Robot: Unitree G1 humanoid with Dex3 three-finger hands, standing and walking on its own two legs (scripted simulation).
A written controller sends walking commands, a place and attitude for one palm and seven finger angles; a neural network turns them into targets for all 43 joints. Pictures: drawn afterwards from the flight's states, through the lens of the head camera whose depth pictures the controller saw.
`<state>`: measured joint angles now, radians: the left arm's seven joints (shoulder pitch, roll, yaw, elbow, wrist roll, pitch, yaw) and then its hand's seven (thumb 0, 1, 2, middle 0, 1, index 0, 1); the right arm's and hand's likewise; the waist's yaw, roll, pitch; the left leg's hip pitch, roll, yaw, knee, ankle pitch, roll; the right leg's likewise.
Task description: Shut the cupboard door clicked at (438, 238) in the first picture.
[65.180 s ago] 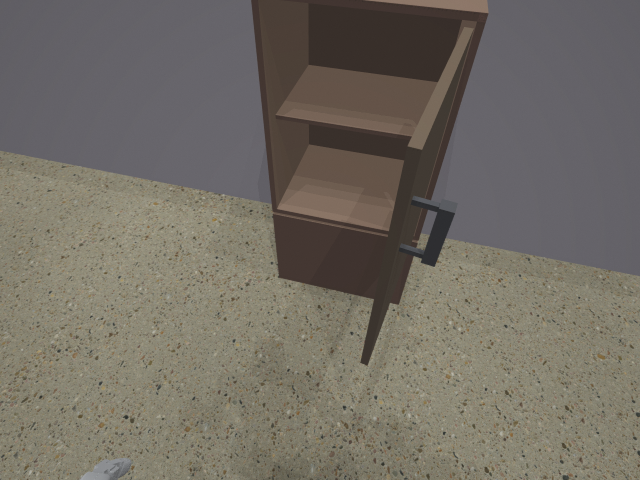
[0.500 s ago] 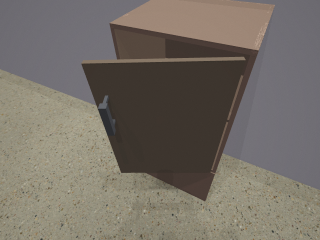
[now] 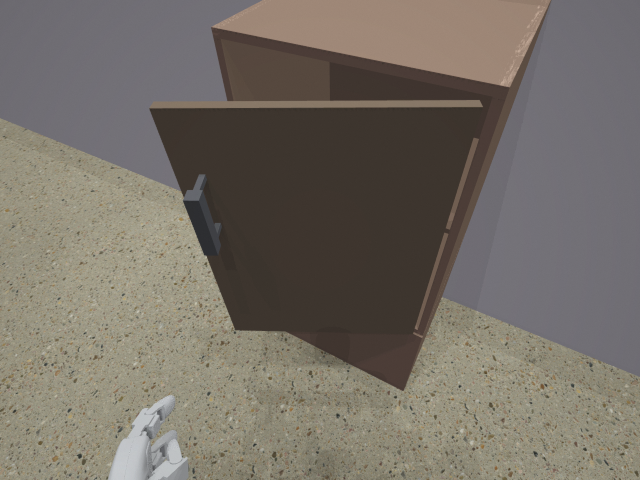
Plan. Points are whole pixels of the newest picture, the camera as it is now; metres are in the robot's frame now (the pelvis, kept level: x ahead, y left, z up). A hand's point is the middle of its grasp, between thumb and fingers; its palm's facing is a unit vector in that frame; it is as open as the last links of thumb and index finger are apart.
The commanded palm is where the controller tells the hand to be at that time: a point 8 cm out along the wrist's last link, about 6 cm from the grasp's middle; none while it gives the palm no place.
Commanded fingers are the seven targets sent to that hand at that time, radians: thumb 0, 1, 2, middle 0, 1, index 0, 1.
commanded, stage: raise the hand and make a fist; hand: left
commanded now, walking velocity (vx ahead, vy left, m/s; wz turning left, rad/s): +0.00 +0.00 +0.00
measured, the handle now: (206, 215) +0.49 +0.21 +0.05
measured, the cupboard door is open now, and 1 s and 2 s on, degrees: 27 27 27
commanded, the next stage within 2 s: bring the fist close to the handle in 1.78 s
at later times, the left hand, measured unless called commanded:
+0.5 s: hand (159, 462) +0.15 +0.19 +0.00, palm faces -0.02 -1.00 -0.04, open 5.1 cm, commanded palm +0.12 +0.25 -0.01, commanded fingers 0.00 0.90 0.90 -0.79 -0.94 -0.79 -0.94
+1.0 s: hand (156, 434) +0.17 +0.20 +0.01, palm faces -0.05 -1.00 -0.05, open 3.2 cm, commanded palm +0.15 +0.26 +0.03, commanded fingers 0.00 0.90 0.90 -1.25 -1.44 -1.25 -1.44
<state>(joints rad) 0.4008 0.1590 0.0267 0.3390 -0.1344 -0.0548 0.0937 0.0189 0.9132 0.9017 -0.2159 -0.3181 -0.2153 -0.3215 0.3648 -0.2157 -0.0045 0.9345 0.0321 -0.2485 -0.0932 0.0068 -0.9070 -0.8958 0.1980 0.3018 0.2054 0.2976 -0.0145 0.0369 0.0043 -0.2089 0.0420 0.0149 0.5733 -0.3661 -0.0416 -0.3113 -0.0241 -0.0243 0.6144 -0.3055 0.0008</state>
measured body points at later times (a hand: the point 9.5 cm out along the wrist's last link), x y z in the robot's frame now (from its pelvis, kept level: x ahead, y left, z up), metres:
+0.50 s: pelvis -0.06 +0.02 -0.09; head -0.01 +0.04 +0.35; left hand +0.14 +0.24 +0.01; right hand +0.18 -0.17 -0.14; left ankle -0.04 +0.14 -0.73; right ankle +0.01 -0.12 -0.73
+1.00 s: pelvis -0.03 +0.03 -0.06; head +0.01 +0.04 +0.39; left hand +0.17 +0.25 +0.02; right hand +0.15 -0.21 -0.11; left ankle -0.04 +0.14 -0.73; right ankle +0.01 -0.12 -0.73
